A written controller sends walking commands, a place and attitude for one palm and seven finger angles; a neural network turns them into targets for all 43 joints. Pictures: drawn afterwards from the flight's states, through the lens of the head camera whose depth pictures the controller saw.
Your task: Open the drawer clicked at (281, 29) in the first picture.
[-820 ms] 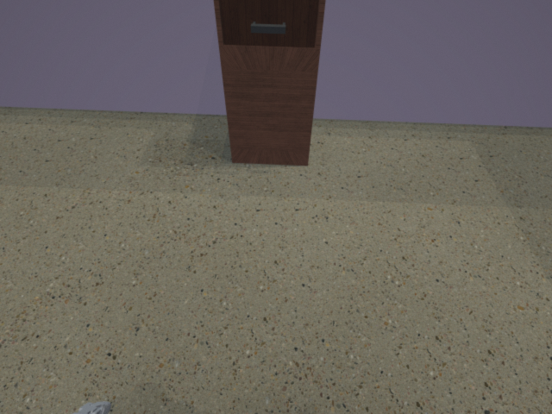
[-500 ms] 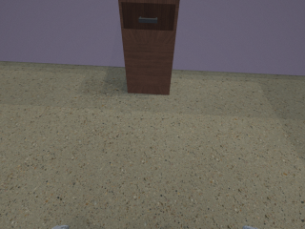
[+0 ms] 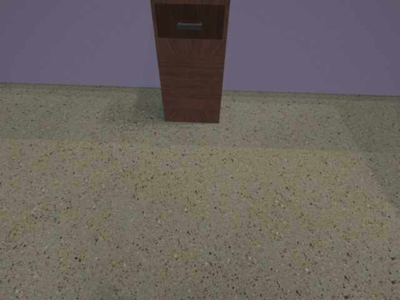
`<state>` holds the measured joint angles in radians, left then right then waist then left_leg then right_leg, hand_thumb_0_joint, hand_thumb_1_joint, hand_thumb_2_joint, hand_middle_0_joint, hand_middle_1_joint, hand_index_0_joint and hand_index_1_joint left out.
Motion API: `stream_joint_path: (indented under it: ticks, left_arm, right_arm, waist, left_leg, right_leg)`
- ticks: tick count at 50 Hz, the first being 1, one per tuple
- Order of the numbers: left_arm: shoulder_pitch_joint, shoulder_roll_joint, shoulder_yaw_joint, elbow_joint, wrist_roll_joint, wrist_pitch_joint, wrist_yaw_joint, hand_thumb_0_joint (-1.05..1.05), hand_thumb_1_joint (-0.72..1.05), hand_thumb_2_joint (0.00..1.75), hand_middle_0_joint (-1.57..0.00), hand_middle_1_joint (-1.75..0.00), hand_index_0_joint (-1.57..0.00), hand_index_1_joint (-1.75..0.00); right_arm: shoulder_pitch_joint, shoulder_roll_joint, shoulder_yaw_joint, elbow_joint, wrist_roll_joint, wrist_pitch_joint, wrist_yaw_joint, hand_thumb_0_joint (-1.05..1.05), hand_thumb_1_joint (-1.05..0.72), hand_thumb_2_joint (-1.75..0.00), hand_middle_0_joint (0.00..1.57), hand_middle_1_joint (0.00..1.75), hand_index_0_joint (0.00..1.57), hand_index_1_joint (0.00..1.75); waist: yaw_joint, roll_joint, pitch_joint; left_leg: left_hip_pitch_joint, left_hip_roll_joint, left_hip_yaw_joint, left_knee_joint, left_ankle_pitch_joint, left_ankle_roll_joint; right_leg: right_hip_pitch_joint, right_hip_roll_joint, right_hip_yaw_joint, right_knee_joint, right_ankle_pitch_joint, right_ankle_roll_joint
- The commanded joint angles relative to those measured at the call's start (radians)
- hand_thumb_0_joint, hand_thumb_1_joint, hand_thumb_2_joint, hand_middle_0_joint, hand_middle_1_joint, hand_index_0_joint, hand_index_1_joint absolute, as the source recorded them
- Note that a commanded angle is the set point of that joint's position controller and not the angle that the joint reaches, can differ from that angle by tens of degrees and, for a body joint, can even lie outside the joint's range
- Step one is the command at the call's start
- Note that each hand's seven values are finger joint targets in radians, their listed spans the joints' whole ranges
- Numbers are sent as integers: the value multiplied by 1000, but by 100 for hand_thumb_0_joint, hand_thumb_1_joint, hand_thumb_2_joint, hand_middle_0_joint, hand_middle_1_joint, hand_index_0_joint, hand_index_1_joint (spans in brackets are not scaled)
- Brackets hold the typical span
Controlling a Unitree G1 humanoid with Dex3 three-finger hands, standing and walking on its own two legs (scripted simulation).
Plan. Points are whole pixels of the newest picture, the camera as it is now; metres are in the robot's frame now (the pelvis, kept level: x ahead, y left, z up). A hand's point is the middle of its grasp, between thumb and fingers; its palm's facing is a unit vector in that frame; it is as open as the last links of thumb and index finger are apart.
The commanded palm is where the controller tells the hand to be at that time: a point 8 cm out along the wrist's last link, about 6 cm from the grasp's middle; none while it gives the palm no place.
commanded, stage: look at it before walking up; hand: left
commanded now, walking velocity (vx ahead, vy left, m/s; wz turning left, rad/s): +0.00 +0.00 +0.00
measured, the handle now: (189, 25) +1.47 +0.13 -0.03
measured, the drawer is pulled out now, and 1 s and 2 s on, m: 0.00 0.00 0.00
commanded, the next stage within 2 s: walk to a spot facing it in 0.62 s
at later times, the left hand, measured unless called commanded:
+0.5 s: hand out of the picture +0.06 +0.24 -0.16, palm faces -0.04 -0.94 -0.33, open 7.4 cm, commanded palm none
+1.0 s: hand out of the picture +0.03 +0.21 -0.19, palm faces +0.00 -0.98 -0.20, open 7.4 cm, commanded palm none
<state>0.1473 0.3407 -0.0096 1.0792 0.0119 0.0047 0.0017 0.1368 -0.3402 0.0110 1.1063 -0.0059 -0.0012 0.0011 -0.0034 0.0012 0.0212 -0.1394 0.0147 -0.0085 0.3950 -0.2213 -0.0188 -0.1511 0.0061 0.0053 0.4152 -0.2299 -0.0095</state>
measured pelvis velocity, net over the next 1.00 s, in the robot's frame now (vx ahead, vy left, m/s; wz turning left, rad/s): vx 0.04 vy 0.01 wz -0.02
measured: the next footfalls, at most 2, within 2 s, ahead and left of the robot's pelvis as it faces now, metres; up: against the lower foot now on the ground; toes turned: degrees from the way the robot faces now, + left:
right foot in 1.40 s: +0.32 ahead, -0.14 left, +0.00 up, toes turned -14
left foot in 1.78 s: +0.46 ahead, +0.09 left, +0.00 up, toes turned +5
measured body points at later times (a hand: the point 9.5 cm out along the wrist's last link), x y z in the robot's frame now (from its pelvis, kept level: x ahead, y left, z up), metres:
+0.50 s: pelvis +0.00 +0.00 +0.00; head +0.00 +0.00 +0.45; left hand +0.07 +0.29 -0.13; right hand +0.06 -0.29 -0.13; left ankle +0.00 +0.13 -0.74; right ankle +0.00 -0.11 -0.74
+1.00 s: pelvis +0.04 +0.01 -0.01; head +0.03 +0.02 +0.44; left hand +0.03 +0.26 -0.17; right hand +0.05 -0.24 -0.16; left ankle +0.00 +0.13 -0.74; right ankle +0.00 -0.11 -0.74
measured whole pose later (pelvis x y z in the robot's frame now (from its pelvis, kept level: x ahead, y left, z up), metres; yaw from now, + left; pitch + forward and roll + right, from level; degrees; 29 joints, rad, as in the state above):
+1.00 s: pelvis +0.04 +0.01 -0.01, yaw -1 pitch -1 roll -2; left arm 0.34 0.22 0.01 1.09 0.02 0.01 -0.01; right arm 0.28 -0.24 0.00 1.11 -0.02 -0.01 0.01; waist 0.01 0.01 -0.03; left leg -0.20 0.05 0.02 0.59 -0.39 0.00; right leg -0.17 0.03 0.02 0.52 -0.34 -0.01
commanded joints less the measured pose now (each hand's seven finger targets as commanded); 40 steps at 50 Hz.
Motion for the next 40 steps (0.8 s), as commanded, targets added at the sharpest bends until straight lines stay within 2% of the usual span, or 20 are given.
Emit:
stream_joint_path:
  ticks: [1, 9, 17, 30, 34, 36, 37, 38, 40]
  left_arm:
    - [-45, 206, 41, -65, -3, -28, 10, 0, 90, 90, -20, -30, -20, -30]
    - [-41, 204, 42, -65, -1, -30, 10, 0, 90, 90, -20, -30, -20, -30]
    - [-37, 202, 40, -62, -1, -32, 9, 0, 90, 90, -20, -30, -20, -30]
    - [-25, 199, 40, -54, -1, -32, 10, 0, 90, 90, -20, -30, -20, -30]
    - [-27, 200, 40, -54, -1, -32, 10, 0, 90, 90, -20, -30, -20, -30]
    - [-27, 199, 40, -52, -1, -31, 10, 0, 90, 90, -20, -30, -20, -30]
    - [14, 118, 23, -33, -3, -21, 12, 0, 90, 90, -20, -30, -20, -30]
    - [51, 75, 13, -19, 1, -9, 13, 0, 90, 90, -20, -30, -20, -30]
    - [89, 81, 20, -16, 8, 1, 3, 0, 90, 90, -20, -30, -20, -30]
  right_arm:
    - [-58, -198, -42, -67, -4, -30, -13, 0, -90, -90, 20, 30, 20, 30]
    - [-52, -195, -43, -64, -3, -31, -12, 0, -90, -90, 20, 30, 20, 30]
    - [-52, -192, -43, -60, -3, -30, -12, 0, -90, -90, 20, 30, 20, 30]
    - [-52, -194, -43, -56, -1, -33, -14, 0, -90, -90, 20, 30, 20, 30]
    - [-51, -195, -42, -56, 0, -31, -14, 0, -90, -90, 20, 30, 20, 30]
    - [-54, -195, -41, -56, -1, -31, -14, 0, -90, -90, 20, 30, 20, 30]
    - [-18, -113, -22, -37, -6, -23, -11, 0, -90, -90, 20, 30, 20, 30]
    - [21, -69, -12, -24, -10, -13, -8, 0, -90, -90, 20, 30, 20, 30]
    - [49, -67, -19, -23, -16, -4, -4, 0, -90, -90, 20, 30, 20, 30]
  waist:
    - [6, -12, -30]
    - [6, -24, -31]
    - [4, -9, -29]
    - [6, 3, -56]
    - [7, -4, -42]
    - [7, -4, -39]
    - [6, -1, -61]
    - [6, -12, -52]
    - [12, -30, 26]
  left_leg:
    - [-16, 98, -82, -67, 102, 47]
    - [-12, 99, -84, -67, 104, 45]
    - [-9, 100, -81, -68, 103, 43]
    - [12, 106, -86, -69, 158, 44]
    - [7, 108, -88, -75, 155, 44]
    - [6, 105, -87, -79, 138, 43]
    - [13, 103, -70, -71, 86, 33]
    - [4, 92, -59, -58, -20, 27]
    - [-76, 75, -50, -44, -254, 35]
  right_leg:
    - [-12, -123, 113, -91, 92, -26]
    - [-21, -121, 118, -98, 84, -25]
    - [-23, -124, 123, -107, 85, -26]
    - [6, -126, 107, -94, 157, -23]
    - [5, -124, 106, -99, 155, -23]
    - [0, -124, 108, -103, 133, -22]
    - [6, -122, 103, -103, 63, -11]
    - [-9, -111, 106, -96, -73, -8]
    - [-65, -103, 140, -114, -302, -23]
